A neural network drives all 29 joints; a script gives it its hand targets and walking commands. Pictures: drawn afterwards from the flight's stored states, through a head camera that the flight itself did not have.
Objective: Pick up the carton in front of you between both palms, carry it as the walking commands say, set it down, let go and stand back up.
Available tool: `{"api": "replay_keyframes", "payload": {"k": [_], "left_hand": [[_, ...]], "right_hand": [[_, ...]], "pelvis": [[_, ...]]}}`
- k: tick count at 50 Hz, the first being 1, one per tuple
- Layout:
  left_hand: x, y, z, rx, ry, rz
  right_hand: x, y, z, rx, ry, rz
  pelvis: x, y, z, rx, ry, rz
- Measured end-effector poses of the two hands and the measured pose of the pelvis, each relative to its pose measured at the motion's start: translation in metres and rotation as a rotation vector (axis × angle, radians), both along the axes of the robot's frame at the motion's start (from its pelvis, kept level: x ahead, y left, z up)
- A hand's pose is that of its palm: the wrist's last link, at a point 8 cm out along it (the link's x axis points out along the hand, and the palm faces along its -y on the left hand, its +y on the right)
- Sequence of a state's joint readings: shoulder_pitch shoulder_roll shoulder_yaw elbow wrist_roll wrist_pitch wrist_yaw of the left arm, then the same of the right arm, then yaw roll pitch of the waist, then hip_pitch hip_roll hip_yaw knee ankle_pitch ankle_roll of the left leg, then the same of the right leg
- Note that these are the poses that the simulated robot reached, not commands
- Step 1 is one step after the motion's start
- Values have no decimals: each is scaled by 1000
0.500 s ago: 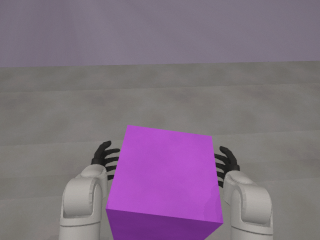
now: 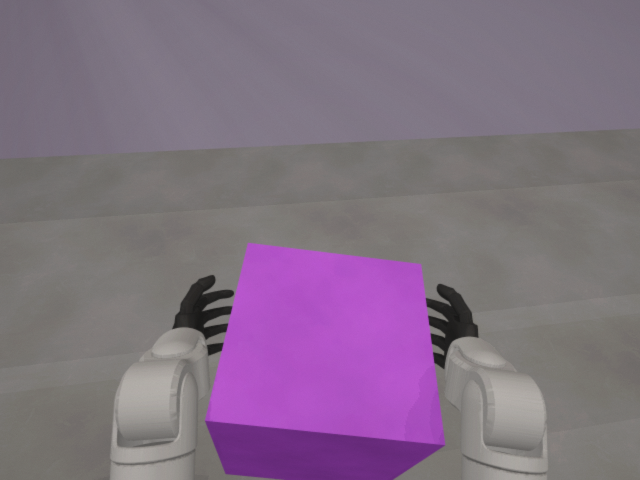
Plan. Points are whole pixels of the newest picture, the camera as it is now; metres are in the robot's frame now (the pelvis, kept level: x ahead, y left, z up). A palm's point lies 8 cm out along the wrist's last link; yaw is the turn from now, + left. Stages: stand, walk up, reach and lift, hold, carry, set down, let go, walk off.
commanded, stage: carry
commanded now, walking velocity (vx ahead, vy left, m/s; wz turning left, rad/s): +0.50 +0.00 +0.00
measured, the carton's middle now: (318, 374) +0.27 +0.01 +0.01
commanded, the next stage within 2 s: none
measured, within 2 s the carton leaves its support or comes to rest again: neither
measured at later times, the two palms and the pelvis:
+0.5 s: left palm (233, 178) +0.59 +0.16 +0.09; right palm (403, 183) +0.60 -0.14 +0.09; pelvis +0.33 +0.01 -0.01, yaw +1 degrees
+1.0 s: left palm (248, 124) +0.77 +0.16 +0.09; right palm (392, 132) +0.78 -0.14 +0.09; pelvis +0.51 +0.01 +0.00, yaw +1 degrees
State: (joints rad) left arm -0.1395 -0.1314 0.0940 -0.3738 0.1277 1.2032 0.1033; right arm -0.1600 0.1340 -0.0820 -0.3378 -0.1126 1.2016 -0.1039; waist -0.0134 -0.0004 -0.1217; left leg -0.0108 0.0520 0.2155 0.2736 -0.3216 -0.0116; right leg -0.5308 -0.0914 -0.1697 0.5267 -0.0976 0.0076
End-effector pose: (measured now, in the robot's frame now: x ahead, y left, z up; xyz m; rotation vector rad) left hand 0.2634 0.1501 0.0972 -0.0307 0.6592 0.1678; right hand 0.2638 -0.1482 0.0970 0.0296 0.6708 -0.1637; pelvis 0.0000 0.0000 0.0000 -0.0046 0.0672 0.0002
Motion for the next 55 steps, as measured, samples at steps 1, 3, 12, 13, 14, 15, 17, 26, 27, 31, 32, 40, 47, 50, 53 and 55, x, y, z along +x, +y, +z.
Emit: {"api": "replay_keyframes", "payload": {"k": [1, 3, 12, 13, 14, 15, 17, 26, 27, 31, 32, 40, 47, 50, 53, 55], "left_hand": [[15, -3, 0, 4, -9, 6], [46, -11, -4, 12, -26, 19], [141, -17, -17, 22, 116, 62], [152, -17, -15, 23, 112, 63], [164, -16, -12, 23, 104, 64], [177, -15, -9, 22, 93, 62], [205, -13, -3, 20, 65, 57], [344, 17, -17, -15, 0, 16], [357, 20, -23, -29, 17, 19], [390, 26, -39, -45, 111, 16], [397, 26, -39, -42, 124, 11], [455, 20, -17, -23, 37, 10], [499, 13, 1, 10, 16, 8], [511, 12, -3, 7, 34, 12], [519, 11, -8, 3, 51, 17], [522, 11, -10, 0, 57, 20]], "right_hand": [[17, -3, -2, 6, -9, 5], [51, -11, -9, 19, -26, 15], [159, -16, -25, 29, 116, 57], [171, -16, -22, 29, 111, 59], [183, -15, -19, 28, 103, 60], [196, -14, -16, 27, 92, 59], [221, -12, -10, 26, 65, 53], [347, 17, -15, -6, 1, 13], [359, 20, -19, -20, 18, 14], [391, 26, -31, -31, 113, 4], [397, 26, -32, -31, 126, 1], [456, 20, -13, -15, 39, 4], [501, 14, -5, 16, 18, 6], [514, 12, -8, 14, 35, 10], [523, 11, -11, 10, 53, 15], [527, 11, -13, 8, 59, 18]], "pelvis": [[16, -4, -4, 3, -4, 4], [48, -14, -16, 3, -16, 18], [147, -31, 4, 20, 4, 42], [158, -30, 6, 23, 6, 40], [170, -30, 8, 25, 8, 38], [182, -28, 9, 27, 10, 36], [207, -25, 10, 27, 11, 33], [340, 12, -18, 10, -18, 15], [350, 15, -19, 19, -17, 14], [379, 22, -8, 7, -8, -6], [386, 23, -5, 4, -5, -8], [445, 18, -1, 17, -20, 7], [497, 12, -2, 2, -20, 18], [510, 10, -4, 2, -15, 21], [518, 7, -4, 2, -11, 23], [521, 6, -4, 2, -9, 24]]}}
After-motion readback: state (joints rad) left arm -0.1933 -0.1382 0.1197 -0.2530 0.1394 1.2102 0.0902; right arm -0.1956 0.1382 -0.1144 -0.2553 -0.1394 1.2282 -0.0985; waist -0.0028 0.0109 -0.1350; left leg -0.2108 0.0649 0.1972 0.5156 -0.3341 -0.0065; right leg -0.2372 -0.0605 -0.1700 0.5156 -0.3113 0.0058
